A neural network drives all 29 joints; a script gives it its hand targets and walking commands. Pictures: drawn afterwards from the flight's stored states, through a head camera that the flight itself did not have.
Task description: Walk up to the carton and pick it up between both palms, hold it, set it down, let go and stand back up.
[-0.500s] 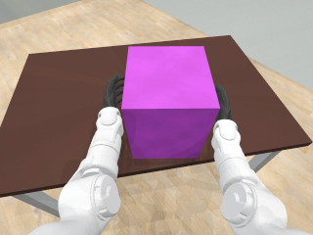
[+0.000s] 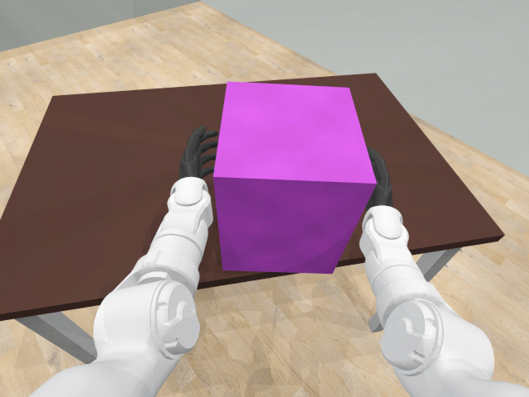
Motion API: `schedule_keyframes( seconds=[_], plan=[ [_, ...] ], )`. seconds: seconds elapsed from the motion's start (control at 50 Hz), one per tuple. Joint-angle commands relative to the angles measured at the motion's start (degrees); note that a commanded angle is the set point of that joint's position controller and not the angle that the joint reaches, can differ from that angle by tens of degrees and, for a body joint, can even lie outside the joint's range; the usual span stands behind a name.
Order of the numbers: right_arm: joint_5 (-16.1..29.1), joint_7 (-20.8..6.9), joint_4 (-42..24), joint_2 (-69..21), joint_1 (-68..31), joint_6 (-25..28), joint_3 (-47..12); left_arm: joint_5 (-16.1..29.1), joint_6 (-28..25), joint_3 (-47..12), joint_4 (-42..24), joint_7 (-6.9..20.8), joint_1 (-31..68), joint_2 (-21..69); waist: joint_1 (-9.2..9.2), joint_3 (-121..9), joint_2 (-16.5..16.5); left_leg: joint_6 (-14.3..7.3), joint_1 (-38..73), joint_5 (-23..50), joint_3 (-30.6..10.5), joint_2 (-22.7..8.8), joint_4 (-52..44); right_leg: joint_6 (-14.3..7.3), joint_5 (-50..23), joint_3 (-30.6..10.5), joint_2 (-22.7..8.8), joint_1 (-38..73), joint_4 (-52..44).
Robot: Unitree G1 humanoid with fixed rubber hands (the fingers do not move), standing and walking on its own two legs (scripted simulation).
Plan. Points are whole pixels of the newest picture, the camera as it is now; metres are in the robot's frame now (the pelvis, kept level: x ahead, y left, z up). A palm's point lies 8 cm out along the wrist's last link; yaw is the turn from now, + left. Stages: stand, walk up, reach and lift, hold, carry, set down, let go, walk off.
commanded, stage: reach and lift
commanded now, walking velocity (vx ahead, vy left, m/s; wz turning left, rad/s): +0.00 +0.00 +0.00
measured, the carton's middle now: (282, 183) +0.46 +0.00 +0.06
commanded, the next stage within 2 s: none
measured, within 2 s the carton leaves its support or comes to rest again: neither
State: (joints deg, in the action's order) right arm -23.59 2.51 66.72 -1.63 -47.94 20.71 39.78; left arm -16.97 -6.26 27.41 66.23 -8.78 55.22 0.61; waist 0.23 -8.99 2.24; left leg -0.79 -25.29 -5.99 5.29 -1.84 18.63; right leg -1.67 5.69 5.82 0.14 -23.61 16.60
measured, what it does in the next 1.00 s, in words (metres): stands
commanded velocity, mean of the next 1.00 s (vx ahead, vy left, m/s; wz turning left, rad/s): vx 0.00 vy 0.00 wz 0.00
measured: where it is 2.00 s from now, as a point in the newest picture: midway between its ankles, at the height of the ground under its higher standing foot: outside the picture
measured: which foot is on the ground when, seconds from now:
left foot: down 0.00-1.00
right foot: down 0.00-1.00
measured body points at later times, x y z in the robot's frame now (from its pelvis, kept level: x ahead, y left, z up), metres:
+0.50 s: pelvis +0.01 +0.00 +0.00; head +0.01 +0.02 +0.45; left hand +0.44 +0.16 +0.14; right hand +0.43 -0.13 +0.12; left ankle +0.02 +0.11 -0.75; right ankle +0.01 -0.10 -0.75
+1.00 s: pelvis -0.01 +0.00 +0.00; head -0.06 +0.04 +0.45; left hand +0.40 +0.18 +0.19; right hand +0.39 -0.12 +0.17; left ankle +0.02 +0.11 -0.75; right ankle +0.01 -0.10 -0.75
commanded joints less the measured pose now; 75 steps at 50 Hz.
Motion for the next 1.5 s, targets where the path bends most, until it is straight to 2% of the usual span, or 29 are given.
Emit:
schedule_keyframes(
  seconds=[0.0, 0.2, 0.42, 0.54, 0.66, 1.0, 1.24, 1.36, 1.48],
  plan=[
    [-3.4, -9.2, -4.6, -23.2, -46.2, 1.4, -16.1, -1.8, -0.7, -12.5, -4.7, 9.4, 37.3, 28.9, 0.91, -35.1, -2.1, 1.0, 13.7, 6.1, 1.6, 0.0, -1.6, 1.0, -15.3, 0.1, -0.6, 22.2, 2.2],
    [2.0, -9.3, -11.6, -24.2, -45.6, -6.3, -19.3, -0.5, 6.9, -12.0, -9.4, 9.9, 35.1, 27.7, 1.50, -31.4, -0.7, 0.2, 15.9, 6.2, 1.4, 0.7, -2.2, 2.1, -16.3, -1.3, -0.6, 26.7, 2.1],
    [9.8, -7.2, -17.2, -23.9, -43.3, -8.3, -28.6, 2.6, 12.2, -19.7, -20.2, 10.5, 30.2, 30.5, -0.04, -31.0, -2.5, 2.5, 23.7, 19.5, -0.5, 0.9, 1.9, 2.4, -28.2, -1.3, 0.4, 29.9, 3.5],
    [14.5, -5.3, -19.5, -23.9, -43.8, -10.2, -33.2, 4.7, 16.1, -24.6, -25.2, 11.3, 28.6, 32.1, -0.83, -27.0, -3.1, 2.9, 25.8, 19.7, -1.3, 0.9, 2.0, 2.0, -25.8, -1.4, 0.7, 30.2, 2.6],
    [18.4, -3.6, -22.7, -24.6, -46.7, -13.2, -35.9, 6.1, 20.2, -27.6, -27.4, 12.1, 29.2, 33.6, -1.41, -22.5, -3.9, 2.7, 26.6, 15.4, -1.9, 1.2, 1.3, 1.9, -19.5, -1.2, 0.6, 29.1, 1.2],
    [24.6, -1.6, -29.5, -25.3, -51.8, -22.0, -38.4, 6.5, 30.7, -27.7, -31.5, 13.8, 30.5, 34.8, -3.71, -15.4, -4.2, 1.7, 28.7, 5.0, -3.0, 1.8, -1.3, 2.1, -4.7, -0.3, 1.2, 25.8, -2.0],
    [29.6, -0.4, -34.8, -26.1, -54.1, -26.4, -42.3, 7.5, 36.5, -30.2, -37.2, 14.2, 30.3, 35.6, -5.81, -15.1, -4.1, 1.4, 28.7, 3.4, -4.0, 2.2, -1.3, 2.1, -2.7, -0.4, 1.6, 25.9, -2.6],
    [31.6, -0.3, -36.2, -26.9, -54.8, -28.3, -43.9, 7.4, 38.3, -30.2, -38.6, 14.2, 30.2, 35.6, -5.70, -14.7, -4.3, 1.1, 27.9, 2.9, -4.1, 2.2, -1.4, 2.3, -2.2, -0.6, 1.6, 26.0, -2.7],
    [33.9, 0.4, -38.3, -27.5, -54.6, -29.7, -46.3, 7.9, 39.6, -31.3, -41.4, 14.2, 29.7, 35.6, -5.87, -15.8, -4.3, 1.2, 28.8, 6.2, -4.2, 2.4, -0.5, 2.4, -4.8, -0.9, 2.0, 27.0, -2.5]
  ],
)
